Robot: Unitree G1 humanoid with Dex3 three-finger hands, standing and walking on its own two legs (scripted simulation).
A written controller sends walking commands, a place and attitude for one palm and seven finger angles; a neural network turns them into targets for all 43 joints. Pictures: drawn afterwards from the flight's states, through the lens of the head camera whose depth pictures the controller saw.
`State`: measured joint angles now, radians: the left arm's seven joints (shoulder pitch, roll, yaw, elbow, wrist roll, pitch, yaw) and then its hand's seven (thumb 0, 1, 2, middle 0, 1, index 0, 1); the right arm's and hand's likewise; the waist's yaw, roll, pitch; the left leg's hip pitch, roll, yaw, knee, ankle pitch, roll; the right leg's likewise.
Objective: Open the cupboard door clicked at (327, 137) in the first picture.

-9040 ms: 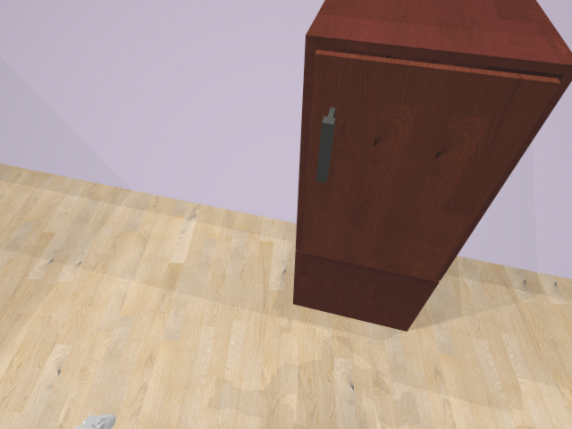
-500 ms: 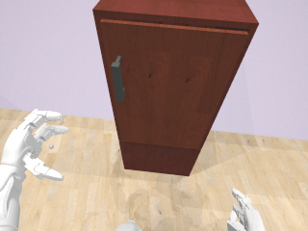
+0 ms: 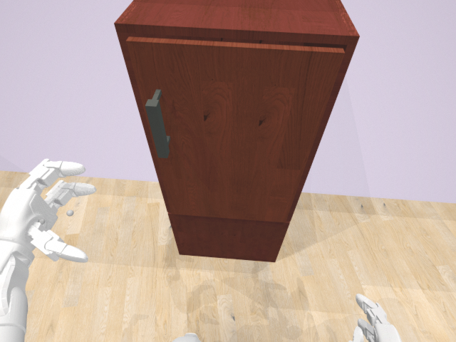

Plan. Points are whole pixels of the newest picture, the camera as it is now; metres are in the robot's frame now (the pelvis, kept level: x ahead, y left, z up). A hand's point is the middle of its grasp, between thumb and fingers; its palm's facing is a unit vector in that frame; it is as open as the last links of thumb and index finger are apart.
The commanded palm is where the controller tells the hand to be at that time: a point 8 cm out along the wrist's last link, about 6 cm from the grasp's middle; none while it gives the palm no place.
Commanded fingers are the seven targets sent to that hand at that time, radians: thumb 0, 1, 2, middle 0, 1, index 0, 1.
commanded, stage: raise the hand with hooked fingers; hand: left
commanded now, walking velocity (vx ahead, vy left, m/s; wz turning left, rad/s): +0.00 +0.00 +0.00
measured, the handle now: (160, 124) +0.53 +0.18 +0.08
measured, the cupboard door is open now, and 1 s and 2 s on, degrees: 0 0 0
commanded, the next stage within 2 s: move the hooked fingers beside the handle in 0.10 s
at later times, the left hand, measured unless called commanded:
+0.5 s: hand (86, 196) +0.32 +0.26 +0.10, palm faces -0.02 -1.00 -0.02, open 14.0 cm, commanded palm +0.30 +0.31 +0.10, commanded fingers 0.00 -0.50 0.30 -0.30 -1.20 -0.30 -1.20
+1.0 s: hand (96, 170) +0.38 +0.27 +0.09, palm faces -0.01 -1.00 +0.01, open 14.0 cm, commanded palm +0.36 +0.31 +0.09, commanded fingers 0.00 -0.50 0.30 -0.30 -1.20 -0.30 -1.20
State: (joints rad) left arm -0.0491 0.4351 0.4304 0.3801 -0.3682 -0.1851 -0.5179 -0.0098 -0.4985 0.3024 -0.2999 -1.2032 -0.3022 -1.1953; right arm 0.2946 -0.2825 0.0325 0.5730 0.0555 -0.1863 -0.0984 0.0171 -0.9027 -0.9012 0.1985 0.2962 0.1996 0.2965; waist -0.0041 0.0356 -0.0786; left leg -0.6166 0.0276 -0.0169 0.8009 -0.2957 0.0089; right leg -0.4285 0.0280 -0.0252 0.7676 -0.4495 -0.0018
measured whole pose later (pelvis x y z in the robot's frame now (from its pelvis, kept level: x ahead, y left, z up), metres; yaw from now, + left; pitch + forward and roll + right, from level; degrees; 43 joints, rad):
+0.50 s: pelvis +0.00 +0.00 +0.00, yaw +0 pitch +7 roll -2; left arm -0.23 0.45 0.39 0.55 -0.33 -0.20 -0.51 -0.01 -0.50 0.30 -0.30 -1.20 -0.30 -1.20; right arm 0.28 -0.28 0.04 0.60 0.06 -0.16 -0.11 0.02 -0.90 -0.90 0.20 0.30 0.20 0.30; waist -0.01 0.04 -0.08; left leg -0.65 0.03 -0.03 0.82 -0.30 0.00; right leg -0.46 0.03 -0.03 0.79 -0.46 -0.01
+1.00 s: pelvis +0.01 +0.01 -0.01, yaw -1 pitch +10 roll -2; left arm -0.42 0.49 0.43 0.76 -0.28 -0.24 -0.49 -0.01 -0.50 0.30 -0.30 -1.20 -0.30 -1.20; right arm 0.33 -0.28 0.03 0.61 0.05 -0.08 -0.08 0.01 -0.90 -0.90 0.20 0.30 0.20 0.30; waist -0.05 0.02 -0.09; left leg -0.71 0.03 0.00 0.85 -0.32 0.02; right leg -0.53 0.03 -0.01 0.81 -0.47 0.00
